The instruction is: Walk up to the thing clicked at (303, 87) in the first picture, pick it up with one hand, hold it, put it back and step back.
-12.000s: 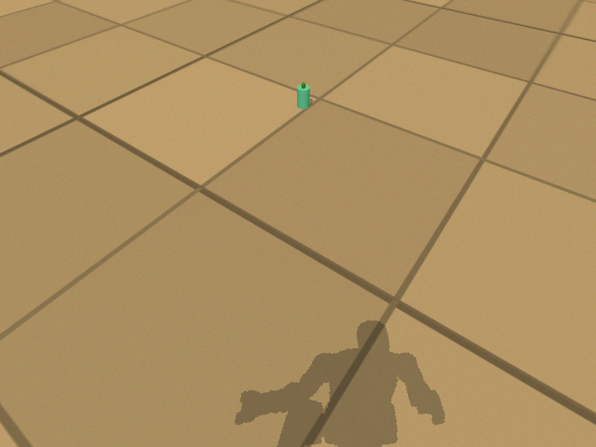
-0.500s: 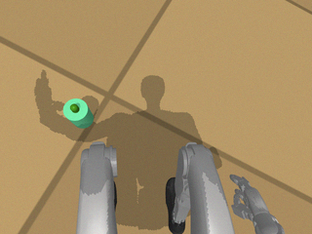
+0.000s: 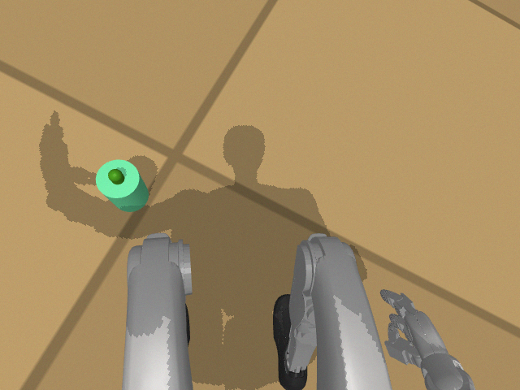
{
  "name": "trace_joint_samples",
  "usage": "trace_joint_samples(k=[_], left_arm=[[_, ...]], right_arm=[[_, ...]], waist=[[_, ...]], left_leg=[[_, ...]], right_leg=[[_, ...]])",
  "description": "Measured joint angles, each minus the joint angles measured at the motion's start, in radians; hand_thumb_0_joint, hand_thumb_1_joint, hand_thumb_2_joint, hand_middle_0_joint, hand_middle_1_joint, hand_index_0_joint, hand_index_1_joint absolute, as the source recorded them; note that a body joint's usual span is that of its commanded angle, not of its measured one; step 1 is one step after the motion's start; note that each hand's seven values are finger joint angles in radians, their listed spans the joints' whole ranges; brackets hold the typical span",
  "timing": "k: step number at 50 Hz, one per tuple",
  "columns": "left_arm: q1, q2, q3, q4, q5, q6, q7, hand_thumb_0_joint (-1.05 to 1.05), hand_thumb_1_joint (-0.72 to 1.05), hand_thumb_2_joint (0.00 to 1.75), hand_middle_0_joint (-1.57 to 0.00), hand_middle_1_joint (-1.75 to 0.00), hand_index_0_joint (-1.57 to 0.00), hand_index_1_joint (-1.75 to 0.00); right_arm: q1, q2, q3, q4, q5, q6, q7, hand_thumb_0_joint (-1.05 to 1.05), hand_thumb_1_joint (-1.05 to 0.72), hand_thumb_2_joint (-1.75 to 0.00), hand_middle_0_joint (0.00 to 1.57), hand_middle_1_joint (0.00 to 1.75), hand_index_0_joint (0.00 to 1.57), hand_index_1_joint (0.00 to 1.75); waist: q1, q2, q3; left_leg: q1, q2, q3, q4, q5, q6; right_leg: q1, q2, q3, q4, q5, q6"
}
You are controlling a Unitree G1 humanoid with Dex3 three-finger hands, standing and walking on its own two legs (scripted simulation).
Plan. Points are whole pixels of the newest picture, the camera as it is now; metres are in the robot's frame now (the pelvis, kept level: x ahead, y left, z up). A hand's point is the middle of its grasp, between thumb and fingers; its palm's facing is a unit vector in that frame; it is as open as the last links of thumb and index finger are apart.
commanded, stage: approach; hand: left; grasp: from the side
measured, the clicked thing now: (123, 185) +0.46 +0.27 -0.30
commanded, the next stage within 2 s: close in in 0.48 s
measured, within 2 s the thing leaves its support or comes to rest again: neither
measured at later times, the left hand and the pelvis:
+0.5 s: hand (42, 192) +0.40 +0.37 -0.18, palm faces +0.22 -0.98 +0.00, open 17.6 cm; pelvis +0.00 +0.00 -0.07, yaw -5 degrees
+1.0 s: hand (105, 205) +0.40 +0.29 -0.25, palm faces +0.21 -0.98 +0.00, open 17.6 cm; pelvis -0.01 +0.01 -0.10, yaw -8 degrees
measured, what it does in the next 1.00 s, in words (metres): lowers itself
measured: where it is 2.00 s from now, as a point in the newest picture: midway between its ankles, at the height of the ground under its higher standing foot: (233, 361)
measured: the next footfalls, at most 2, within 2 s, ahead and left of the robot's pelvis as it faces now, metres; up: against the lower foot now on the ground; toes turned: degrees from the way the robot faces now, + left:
none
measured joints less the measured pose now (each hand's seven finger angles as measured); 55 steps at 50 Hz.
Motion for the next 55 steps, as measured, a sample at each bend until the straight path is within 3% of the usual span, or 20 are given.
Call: trace_joint_samples(k=[10, 16, 22, 26, 34, 38, 42, 50, 55], left_arm=[[-0.058, 0.028, 0.002, 0.166, -0.085, -0.136, -0.040, -0.01, -0.59, 0.07, -0.07, -0.12, -0.05, -0.12], [-0.094, 0.037, 0.008, 0.265, -0.071, -0.233, -0.023, -0.01, -0.60, 0.05, -0.07, -0.11, -0.06, -0.12], [-0.095, 0.038, 0.011, 0.291, -0.032, -0.316, 0.034, -0.01, -0.60, 0.06, -0.07, -0.12, -0.06, -0.12], [-0.079, 0.018, -0.022, 0.287, -0.020, -0.369, 0.068, -0.01, -0.60, 0.07, -0.07, -0.12, -0.05, -0.13], [-0.042, -0.058, -0.110, 0.314, -0.036, -0.479, 0.141, -0.01, -0.60, 0.07, -0.06, -0.13, -0.05, -0.13], [-0.030, -0.085, -0.105, 0.326, -0.024, -0.533, 0.201, -0.01, -0.60, 0.06, -0.07, -0.13, -0.06, -0.12], [-0.022, -0.092, -0.112, 0.332, -0.013, -0.573, 0.276, -0.02, -0.60, 0.05, -0.07, -0.12, -0.07, -0.11], [-0.009, -0.106, -0.214, 0.342, -0.014, -0.624, 0.371, -0.01, -0.59, 0.05, -0.05, -0.10, -0.06, -0.09], [-0.017, -0.122, -0.245, 0.367, -0.014, -0.655, 0.420, -0.01, -0.58, 0.06, -0.05, -0.09, -0.05, -0.08]], right_arm=[[-0.034, -0.011, 0.058, -0.002, -0.032, -0.020, 0.012, 0.00, -0.91, -0.90, 0.21, 0.30, 0.21, 0.30], [-0.088, -0.014, 0.122, -0.017, -0.079, -0.010, 0.027, 0.00, -0.91, -0.90, 0.21, 0.30, 0.21, 0.30], [-0.143, -0.012, 0.177, -0.035, -0.138, 0.027, 0.044, 0.00, -0.91, -0.90, 0.21, 0.30, 0.21, 0.30], [-0.169, -0.011, 0.204, -0.037, -0.169, 0.052, 0.054, 0.00, -0.91, -0.90, 0.21, 0.30, 0.21, 0.30], [-0.214, -0.014, 0.268, -0.048, -0.208, 0.083, 0.078, 0.00, -0.93, -0.90, 0.21, 0.30, 0.21, 0.30], [-0.235, -0.015, 0.299, -0.062, -0.226, 0.091, 0.090, 0.00, -0.93, -0.90, 0.21, 0.30, 0.21, 0.30], [-0.242, -0.017, 0.311, -0.069, -0.247, 0.101, 0.101, 0.00, -0.94, -0.90, 0.21, 0.30, 0.21, 0.30], [-0.244, -0.027, 0.324, -0.069, -0.269, 0.118, 0.128, 0.00, -0.94, -0.90, 0.21, 0.30, 0.21, 0.30], [-0.247, -0.025, 0.344, -0.078, -0.276, 0.124, 0.138, 0.00, -0.93, -0.90, 0.21, 0.30, 0.21, 0.30]], waist=[[-0.023, -0.035, 0.054], [-0.059, -0.082, 0.124], [-0.090, -0.129, 0.201], [-0.103, -0.148, 0.238], [-0.124, -0.171, 0.285], [-0.133, -0.189, 0.304], [-0.132, -0.200, 0.316], [-0.128, -0.194, 0.325], [-0.137, -0.198, 0.328]], left_leg=[[-0.045, 0.004, -0.026, 0.082, -0.003, -0.005], [-0.076, 0.005, -0.067, 0.171, -0.019, -0.014], [-0.094, 0.001, -0.108, 0.253, -0.032, -0.019], [-0.101, -0.002, -0.128, 0.291, -0.036, -0.018], [-0.092, -0.003, -0.167, 0.344, -0.042, -0.018], [-0.081, -0.005, -0.192, 0.366, -0.044, -0.022], [-0.076, -0.009, -0.208, 0.382, -0.041, -0.026], [-0.080, -0.014, -0.212, 0.393, -0.029, -0.016], [-0.076, -0.016, -0.221, 0.399, -0.029, -0.014]], right_leg=[[-0.043, 0.013, -0.013, 0.071, 0.006, 0.001], [-0.067, 0.028, -0.038, 0.138, 0.005, 0.004], [-0.073, 0.041, -0.062, 0.195, 0.004, 0.012], [-0.072, 0.048, -0.073, 0.218, 0.006, 0.017], [-0.055, 0.064, -0.097, 0.244, 0.017, 0.029], [-0.044, 0.072, -0.112, 0.252, 0.027, 0.031], [-0.036, 0.076, -0.122, 0.260, 0.034, 0.031], [-0.028, 0.078, -0.125, 0.261, 0.043, 0.037], [-0.019, 0.080, -0.131, 0.260, 0.044, 0.043]])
